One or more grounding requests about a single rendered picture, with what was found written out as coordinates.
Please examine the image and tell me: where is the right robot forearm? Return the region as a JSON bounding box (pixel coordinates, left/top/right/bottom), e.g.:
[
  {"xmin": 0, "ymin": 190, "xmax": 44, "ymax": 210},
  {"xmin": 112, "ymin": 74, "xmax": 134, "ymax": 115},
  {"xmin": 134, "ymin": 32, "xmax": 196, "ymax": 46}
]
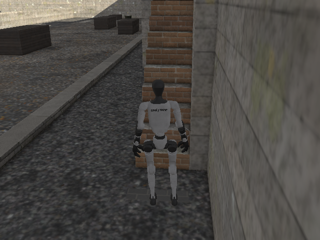
[{"xmin": 178, "ymin": 120, "xmax": 188, "ymax": 142}]

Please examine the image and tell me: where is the robot right foot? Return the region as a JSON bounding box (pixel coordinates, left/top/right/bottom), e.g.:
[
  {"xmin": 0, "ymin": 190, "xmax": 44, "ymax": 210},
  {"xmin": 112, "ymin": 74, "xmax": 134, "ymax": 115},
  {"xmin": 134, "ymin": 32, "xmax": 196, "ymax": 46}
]
[{"xmin": 170, "ymin": 193, "xmax": 178, "ymax": 206}]

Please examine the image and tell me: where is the robot left upper arm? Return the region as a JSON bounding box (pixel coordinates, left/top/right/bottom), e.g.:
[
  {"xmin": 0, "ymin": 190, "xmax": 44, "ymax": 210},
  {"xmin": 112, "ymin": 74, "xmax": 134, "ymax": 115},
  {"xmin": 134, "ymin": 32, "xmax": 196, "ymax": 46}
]
[{"xmin": 137, "ymin": 101, "xmax": 149, "ymax": 130}]

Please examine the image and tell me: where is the robot foot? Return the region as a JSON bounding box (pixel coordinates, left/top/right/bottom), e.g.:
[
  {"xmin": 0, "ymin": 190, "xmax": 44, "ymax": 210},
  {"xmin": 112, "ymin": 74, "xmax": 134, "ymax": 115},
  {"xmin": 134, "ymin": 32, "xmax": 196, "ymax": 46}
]
[
  {"xmin": 149, "ymin": 193, "xmax": 157, "ymax": 206},
  {"xmin": 170, "ymin": 193, "xmax": 178, "ymax": 206}
]

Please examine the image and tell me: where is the left robot forearm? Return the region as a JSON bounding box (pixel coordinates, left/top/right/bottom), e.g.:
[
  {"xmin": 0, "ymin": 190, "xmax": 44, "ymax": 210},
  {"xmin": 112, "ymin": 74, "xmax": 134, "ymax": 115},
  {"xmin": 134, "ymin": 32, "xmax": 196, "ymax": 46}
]
[{"xmin": 133, "ymin": 122, "xmax": 143, "ymax": 146}]

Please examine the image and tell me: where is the robot right upper arm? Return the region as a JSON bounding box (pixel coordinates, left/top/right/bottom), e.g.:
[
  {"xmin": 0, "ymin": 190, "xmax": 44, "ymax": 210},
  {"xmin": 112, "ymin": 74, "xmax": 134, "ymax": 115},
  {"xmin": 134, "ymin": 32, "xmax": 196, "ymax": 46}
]
[{"xmin": 169, "ymin": 100, "xmax": 183, "ymax": 128}]

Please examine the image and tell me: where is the right robot hand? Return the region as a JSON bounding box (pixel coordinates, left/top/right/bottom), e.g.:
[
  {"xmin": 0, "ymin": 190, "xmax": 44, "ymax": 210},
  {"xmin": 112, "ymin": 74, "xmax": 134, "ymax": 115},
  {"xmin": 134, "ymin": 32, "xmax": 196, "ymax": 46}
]
[{"xmin": 177, "ymin": 140, "xmax": 189, "ymax": 153}]

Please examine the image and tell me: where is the robot left foot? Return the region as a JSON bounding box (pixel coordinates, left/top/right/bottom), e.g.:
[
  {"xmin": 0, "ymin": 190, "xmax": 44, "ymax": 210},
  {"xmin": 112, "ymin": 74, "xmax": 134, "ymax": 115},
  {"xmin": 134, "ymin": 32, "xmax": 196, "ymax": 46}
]
[{"xmin": 149, "ymin": 193, "xmax": 157, "ymax": 206}]

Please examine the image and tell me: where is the left robot hand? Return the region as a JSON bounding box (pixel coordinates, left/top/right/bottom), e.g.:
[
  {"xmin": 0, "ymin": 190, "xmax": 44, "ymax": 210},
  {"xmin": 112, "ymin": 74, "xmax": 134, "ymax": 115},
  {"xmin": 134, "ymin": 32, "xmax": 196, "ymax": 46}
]
[{"xmin": 132, "ymin": 145, "xmax": 144, "ymax": 158}]

